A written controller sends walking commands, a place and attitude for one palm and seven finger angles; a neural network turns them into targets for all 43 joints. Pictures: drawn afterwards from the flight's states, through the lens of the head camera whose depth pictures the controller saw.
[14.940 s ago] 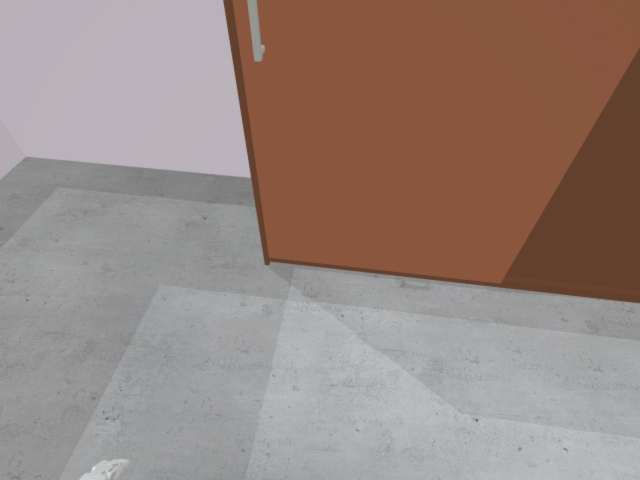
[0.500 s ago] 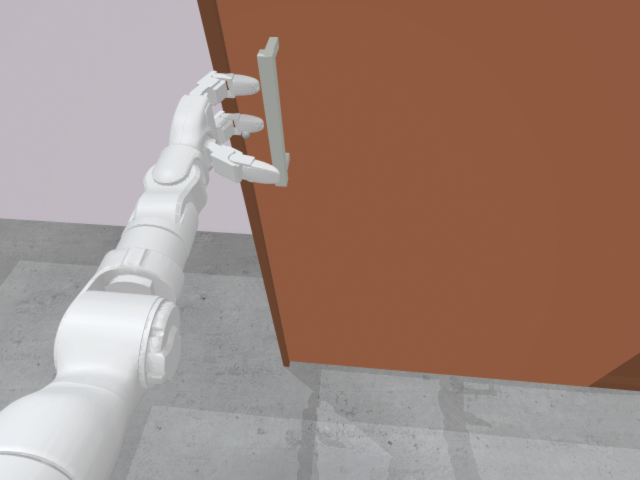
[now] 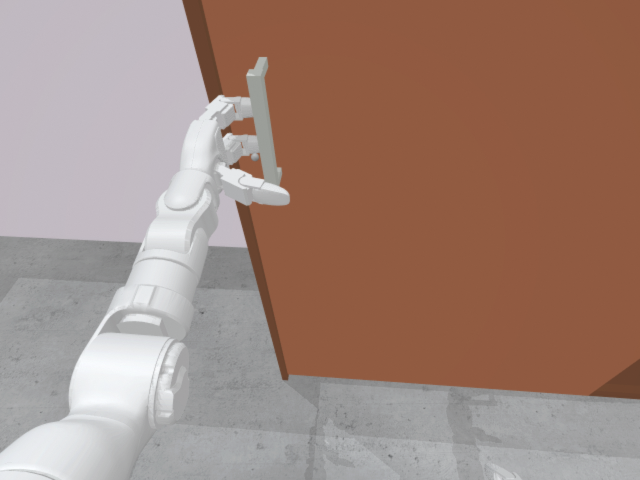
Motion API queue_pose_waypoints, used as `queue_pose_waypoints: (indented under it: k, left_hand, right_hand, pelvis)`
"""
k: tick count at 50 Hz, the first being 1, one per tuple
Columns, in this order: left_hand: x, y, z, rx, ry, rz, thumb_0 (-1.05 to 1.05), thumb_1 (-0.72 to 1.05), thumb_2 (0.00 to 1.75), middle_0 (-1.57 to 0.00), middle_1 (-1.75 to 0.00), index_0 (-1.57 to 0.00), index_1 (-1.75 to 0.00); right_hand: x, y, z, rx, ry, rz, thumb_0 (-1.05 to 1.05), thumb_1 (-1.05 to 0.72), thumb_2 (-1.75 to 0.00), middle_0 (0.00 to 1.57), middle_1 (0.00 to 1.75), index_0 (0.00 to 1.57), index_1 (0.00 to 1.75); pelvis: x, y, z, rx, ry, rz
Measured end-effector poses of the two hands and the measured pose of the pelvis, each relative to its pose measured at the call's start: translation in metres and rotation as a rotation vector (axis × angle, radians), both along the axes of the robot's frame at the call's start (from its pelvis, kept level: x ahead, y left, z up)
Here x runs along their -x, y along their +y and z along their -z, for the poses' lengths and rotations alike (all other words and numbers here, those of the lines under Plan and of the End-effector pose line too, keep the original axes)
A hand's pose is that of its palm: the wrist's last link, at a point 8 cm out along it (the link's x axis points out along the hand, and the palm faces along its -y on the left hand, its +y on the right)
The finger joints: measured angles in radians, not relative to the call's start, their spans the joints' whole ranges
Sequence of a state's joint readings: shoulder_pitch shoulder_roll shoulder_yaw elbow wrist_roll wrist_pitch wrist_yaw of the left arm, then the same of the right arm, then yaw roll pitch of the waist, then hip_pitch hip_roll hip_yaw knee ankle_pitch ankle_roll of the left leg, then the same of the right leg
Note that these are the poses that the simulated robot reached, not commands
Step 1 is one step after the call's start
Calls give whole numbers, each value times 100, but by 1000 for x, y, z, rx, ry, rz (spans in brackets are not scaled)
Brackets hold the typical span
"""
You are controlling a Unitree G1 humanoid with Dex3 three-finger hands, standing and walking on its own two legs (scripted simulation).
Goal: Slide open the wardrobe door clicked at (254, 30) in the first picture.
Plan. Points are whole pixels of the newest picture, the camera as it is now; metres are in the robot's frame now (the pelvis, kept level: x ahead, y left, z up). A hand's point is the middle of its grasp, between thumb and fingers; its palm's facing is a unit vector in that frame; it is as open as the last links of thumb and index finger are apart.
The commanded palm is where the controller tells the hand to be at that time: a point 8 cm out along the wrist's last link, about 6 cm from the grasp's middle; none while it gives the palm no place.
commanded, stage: slide the fingers in behind the handle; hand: left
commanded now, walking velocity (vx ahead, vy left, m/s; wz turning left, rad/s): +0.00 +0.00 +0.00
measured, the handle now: (268, 134) +0.51 +0.08 +0.18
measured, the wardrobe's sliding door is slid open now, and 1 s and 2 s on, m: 0.00 0.00 0.00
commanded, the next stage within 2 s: grip the handle and tug to test in 1.08 s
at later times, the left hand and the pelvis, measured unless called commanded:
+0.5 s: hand (274, 161) +0.44 +0.06 +0.19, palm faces -0.09 -1.00 +0.00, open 14.1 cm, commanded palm +0.42 +0.11 +0.18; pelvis +0.00 +0.00 +0.00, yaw +1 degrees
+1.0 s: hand (276, 161) +0.44 +0.06 +0.19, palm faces -0.07 -1.00 -0.01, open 14.3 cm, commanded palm +0.42 +0.11 +0.18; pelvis +0.00 +0.00 +0.00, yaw +1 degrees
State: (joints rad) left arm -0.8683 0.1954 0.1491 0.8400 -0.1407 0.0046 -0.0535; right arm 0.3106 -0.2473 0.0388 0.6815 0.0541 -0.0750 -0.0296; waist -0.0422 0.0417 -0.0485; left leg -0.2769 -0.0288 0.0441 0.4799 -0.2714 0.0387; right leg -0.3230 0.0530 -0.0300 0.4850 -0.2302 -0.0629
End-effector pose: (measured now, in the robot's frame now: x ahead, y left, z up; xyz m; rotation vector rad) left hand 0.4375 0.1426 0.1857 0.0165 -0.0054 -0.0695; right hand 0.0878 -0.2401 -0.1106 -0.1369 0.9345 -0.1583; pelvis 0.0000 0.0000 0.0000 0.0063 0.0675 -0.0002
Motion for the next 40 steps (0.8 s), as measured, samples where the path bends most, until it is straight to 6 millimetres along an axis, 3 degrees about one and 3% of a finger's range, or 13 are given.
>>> queue_pose_waypoints:
  k: [14,25,40]
  left_hand:
    - [11,-12,1,-16,2,0,-2,-50,30,-28,-119,-28,-119]
    - [10,-25,-1,13,5,19,-2,-50,30,-28,-119,-28,-120]
    - [12,-27,-1,6,-5,7,-2,-50,30,-26,-118,-23,-118]
  right_hand:
    - [-18,-1,-5,7,-44,-28,1,-91,-90,20,30,20,30]
    - [-9,7,-1,-11,-20,-27,1,-91,-90,20,30,20,30]
    - [-1,5,0,-10,5,-3,1,-91,-90,20,30,20,30]
  pelvis:
    - [5,-1,0,-1,-17,-16]
    - [5,0,-1,-3,-18,-10]
    - [1,2,-2,-2,-24,0]
